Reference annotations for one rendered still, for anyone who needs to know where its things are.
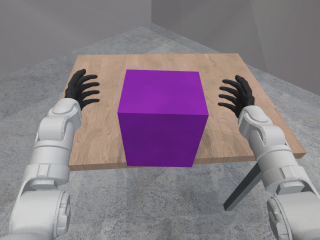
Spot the left robot forearm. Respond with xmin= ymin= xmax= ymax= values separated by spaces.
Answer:
xmin=8 ymin=98 xmax=82 ymax=235

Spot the robot left upper arm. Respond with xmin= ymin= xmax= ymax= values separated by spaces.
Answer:
xmin=0 ymin=190 xmax=71 ymax=240

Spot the robot right upper arm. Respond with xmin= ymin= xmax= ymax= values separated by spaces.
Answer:
xmin=266 ymin=191 xmax=320 ymax=240

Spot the carton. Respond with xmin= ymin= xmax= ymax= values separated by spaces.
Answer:
xmin=117 ymin=69 xmax=209 ymax=168

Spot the right robot hand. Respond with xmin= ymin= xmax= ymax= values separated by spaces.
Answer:
xmin=218 ymin=75 xmax=255 ymax=118

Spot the right robot forearm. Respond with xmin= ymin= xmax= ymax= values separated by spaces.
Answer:
xmin=238 ymin=105 xmax=320 ymax=199

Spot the table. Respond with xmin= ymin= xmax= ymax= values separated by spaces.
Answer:
xmin=61 ymin=53 xmax=307 ymax=211

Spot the left robot hand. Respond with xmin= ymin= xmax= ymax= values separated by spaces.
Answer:
xmin=64 ymin=69 xmax=100 ymax=111

